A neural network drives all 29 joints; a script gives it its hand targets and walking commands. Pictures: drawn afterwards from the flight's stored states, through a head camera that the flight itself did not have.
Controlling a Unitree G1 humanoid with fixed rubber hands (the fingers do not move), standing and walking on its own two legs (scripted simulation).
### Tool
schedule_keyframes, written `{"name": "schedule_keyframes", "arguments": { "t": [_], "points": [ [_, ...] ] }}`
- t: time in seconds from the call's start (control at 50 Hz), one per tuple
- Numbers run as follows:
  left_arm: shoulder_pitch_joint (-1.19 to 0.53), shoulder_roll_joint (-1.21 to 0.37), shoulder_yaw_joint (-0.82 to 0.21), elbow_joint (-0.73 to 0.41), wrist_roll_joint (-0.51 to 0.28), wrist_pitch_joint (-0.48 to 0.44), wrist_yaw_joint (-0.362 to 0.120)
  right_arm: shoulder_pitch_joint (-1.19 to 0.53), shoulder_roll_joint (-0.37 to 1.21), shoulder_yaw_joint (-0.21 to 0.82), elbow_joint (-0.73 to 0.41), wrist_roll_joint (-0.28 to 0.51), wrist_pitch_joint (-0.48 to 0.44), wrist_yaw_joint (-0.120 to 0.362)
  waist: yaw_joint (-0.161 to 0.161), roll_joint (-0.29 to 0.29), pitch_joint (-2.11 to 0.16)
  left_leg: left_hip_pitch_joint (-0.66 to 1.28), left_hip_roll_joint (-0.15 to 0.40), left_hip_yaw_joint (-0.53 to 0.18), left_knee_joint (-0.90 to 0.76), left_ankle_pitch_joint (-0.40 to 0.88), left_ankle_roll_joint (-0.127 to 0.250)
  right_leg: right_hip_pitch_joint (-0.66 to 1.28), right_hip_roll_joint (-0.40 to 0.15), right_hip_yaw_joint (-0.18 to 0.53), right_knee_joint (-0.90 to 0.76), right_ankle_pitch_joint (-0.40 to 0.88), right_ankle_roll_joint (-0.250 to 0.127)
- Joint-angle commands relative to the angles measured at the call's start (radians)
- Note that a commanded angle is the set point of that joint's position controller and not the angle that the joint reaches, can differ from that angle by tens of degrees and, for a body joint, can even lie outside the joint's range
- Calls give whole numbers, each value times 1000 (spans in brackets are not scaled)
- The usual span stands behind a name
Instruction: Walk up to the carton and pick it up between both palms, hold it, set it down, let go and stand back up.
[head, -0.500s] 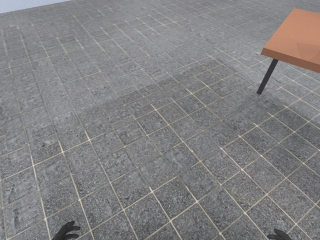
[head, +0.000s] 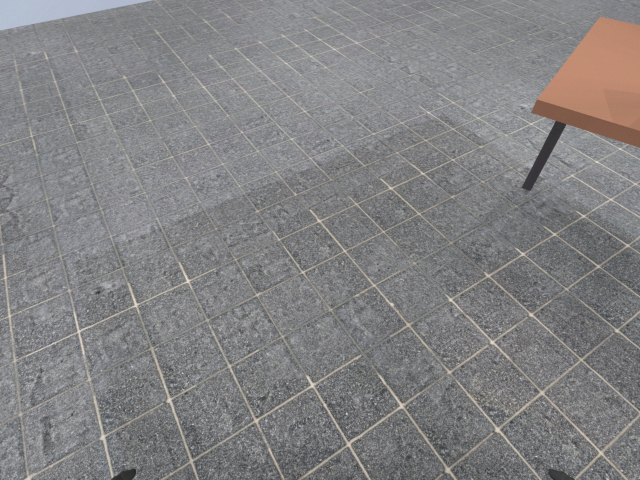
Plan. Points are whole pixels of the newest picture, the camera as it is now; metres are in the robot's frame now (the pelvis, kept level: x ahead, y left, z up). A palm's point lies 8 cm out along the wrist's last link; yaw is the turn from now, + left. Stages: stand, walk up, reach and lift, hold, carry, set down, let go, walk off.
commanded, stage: stand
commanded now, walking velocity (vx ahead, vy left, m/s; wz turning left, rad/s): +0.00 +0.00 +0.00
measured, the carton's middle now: out of the picture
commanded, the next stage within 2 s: walk up in 1.30 s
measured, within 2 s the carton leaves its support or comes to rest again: neither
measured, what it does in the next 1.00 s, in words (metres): stands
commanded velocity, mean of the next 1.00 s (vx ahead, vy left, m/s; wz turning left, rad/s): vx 0.00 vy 0.00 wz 0.00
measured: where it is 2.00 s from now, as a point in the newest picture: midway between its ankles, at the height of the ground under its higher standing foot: outside the picture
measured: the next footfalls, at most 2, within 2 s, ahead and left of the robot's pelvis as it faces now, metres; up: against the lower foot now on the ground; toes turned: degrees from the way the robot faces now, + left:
right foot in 1.82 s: +0.11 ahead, -0.27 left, +0.00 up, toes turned -20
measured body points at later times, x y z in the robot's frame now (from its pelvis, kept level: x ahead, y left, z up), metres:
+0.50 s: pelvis +0.00 -0.01 +0.01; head +0.01 -0.01 +0.46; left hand +0.10 +0.29 -0.12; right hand +0.09 -0.32 -0.12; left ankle +0.01 +0.12 -0.74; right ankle +0.01 -0.14 -0.74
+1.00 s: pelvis +0.01 -0.01 +0.01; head +0.02 -0.01 +0.46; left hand +0.10 +0.29 -0.12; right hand +0.09 -0.32 -0.12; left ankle +0.01 +0.12 -0.74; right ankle +0.01 -0.14 -0.74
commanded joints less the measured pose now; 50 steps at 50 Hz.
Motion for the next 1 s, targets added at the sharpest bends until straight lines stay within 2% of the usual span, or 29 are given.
{"name": "schedule_keyframes", "arguments": {
  "t": [0.0,0.02,0.04,0.06,0.1,0.16,0.18,0.24,0.26,0.28,0.3,0.32,0.38,0.4,0.44,0.46,0.48,0.5,0.54,0.58,0.62,0.64,0.66,0.68,0.76,0.8,0.84,0.9,0.98],
  "points": [
    [-59,176,31,-46,-5,-20,4,-32,-199,-37,-43,9,-19,-13,-2,-16,-106,61,109,-78,-131,187,31,33,-88,81,-94,185,-62],
    [-62,163,33,-48,-4,-21,9,-36,-197,-33,-31,7,-21,-21,-4,12,-108,57,107,-79,-141,195,27,41,-91,78,-109,195,-56],
    [-32,161,28,-31,-3,-24,11,-29,-214,-33,-20,-3,-19,-21,2,-38,-136,90,119,-92,-148,199,39,57,-88,69,-93,182,-61],
    [-53,174,30,-33,-4,-28,12,-41,-220,-36,-28,3,-22,-22,-4,29,-85,46,108,-83,-147,193,36,47,-83,67,-106,177,-57],
    [-42,167,23,-26,-7,-15,7,-39,-196,-24,-35,12,-12,-15,-6,54,-96,75,116,-87,-156,213,30,52,-83,56,-108,146,-49],
    [-67,166,22,-27,9,-23,15,-80,-168,-25,-30,8,-23,-11,-9,-31,-101,109,125,-88,-168,209,21,51,-94,70,-146,172,-62],
    [-87,143,25,-37,4,-24,4,-52,-215,-30,-19,-4,-21,-15,15,47,-127,76,108,-74,-162,243,20,85,-101,72,-139,192,-57],
    [-50,204,37,-7,-4,-20,12,-45,-198,-27,-4,6,-13,-9,-2,-5,-105,119,124,-80,-175,205,26,65,-98,77,-157,173,-57],
    [-78,193,34,-18,7,-21,12,-24,-173,-25,-9,12,-15,-10,-3,-65,-80,105,110,-87,-197,211,16,48,-81,62,-154,163,-52],
    [-63,171,27,-8,-3,-21,10,-57,-209,-34,1,9,-17,-13,-5,14,-119,125,116,-61,-178,213,25,50,-95,90,-179,188,-54],
    [-63,189,25,-1,11,-18,11,-40,-227,-43,-9,-3,-8,-14,-18,-44,-43,110,112,-74,-194,163,21,10,-87,51,-169,128,-43],
    [-73,164,18,-4,-1,-15,12,-62,-217,-41,2,4,-14,-11,-4,25,-62,98,119,-69,-189,137,19,20,-94,81,-180,136,-50],
    [-73,194,27,0,6,-33,12,-47,-192,-40,14,7,0,-14,-12,-36,-92,87,120,-80,-205,129,27,83,-91,70,-178,136,-49],
    [-64,183,33,2,-1,-19,13,-86,-212,-34,-8,1,-7,-10,0,60,-86,73,110,-58,-200,122,22,87,-107,87,-192,171,-46],
    [-84,194,28,5,9,-20,9,-60,-183,-21,14,17,-13,-14,-8,-17,-115,119,116,-80,-217,134,23,57,-93,80,-167,151,-54],
    [-44,167,36,7,-1,-24,12,-64,-206,-29,10,-6,-19,-13,15,-21,-83,104,127,-86,-204,100,35,70,-100,94,-187,116,-53],
    [-107,185,29,11,1,-21,8,-85,-196,-30,-8,1,-15,-14,-3,-30,-55,75,126,-92,-215,134,27,43,-99,85,-182,127,-53],
    [-63,200,29,18,12,-15,8,-68,-199,-28,2,3,-7,-14,-9,54,-71,117,123,-71,-201,157,23,39,-95,78,-193,139,-52],
    [-59,179,31,27,6,-15,5,-73,-215,-26,13,12,-7,-16,5,6,-88,94,127,-85,-213,148,23,80,-103,90,-189,145,-56],
    [-62,188,24,12,-2,-22,10,-34,-209,-26,30,5,-1,-8,-9,35,-75,132,114,-77,-217,185,11,52,-86,79,-193,146,-53],
    [-94,194,37,16,5,-20,11,-39,-191,-26,9,1,-8,-20,-7,-56,-81,113,122,-75,-215,170,14,69,-86,78,-213,145,-38],
    [-82,192,28,23,3,-20,16,-45,-198,-27,7,4,-2,-12,-12,-52,-67,134,131,-81,-227,155,7,26,-88,75,-198,132,-44],
    [-38,139,16,35,-6,-10,12,-41,-241,-37,15,6,-11,-12,6,48,-75,66,119,-77,-220,109,24,91,-96,78,-219,139,-44],
    [-46,214,40,37,-3,-16,15,-30,-208,-29,26,0,-2,-14,-16,-41,-89,112,119,-66,-227,146,18,88,-95,68,-193,140,-45],
    [-37,197,34,27,-8,-22,13,-23,-221,-31,30,12,4,-9,-4,24,-88,136,113,-72,-203,137,4,55,-98,107,-205,106,-48],
    [-58,204,38,8,7,-23,10,-25,-214,-38,28,1,1,-13,-7,-49,-53,129,121,-70,-219,135,15,29,-79,78,-224,97,-42],
    [-55,213,48,13,6,-25,17,-51,-189,-31,23,8,-7,-11,4,47,-44,93,113,-63,-213,121,6,39,-99,102,-220,92,-52],
    [-58,187,33,20,7,-16,9,-42,-183,-24,19,2,-8,-13,-8,-22,-79,94,125,-86,-225,115,15,75,-93,73,-211,88,-51],
    [-37,159,28,17,4,-15,7,-40,-229,-29,28,2,-13,-18,10,66,-106,92,119,-54,-214,161,19,108,-98,90,-201,221,-46]
  ]
}}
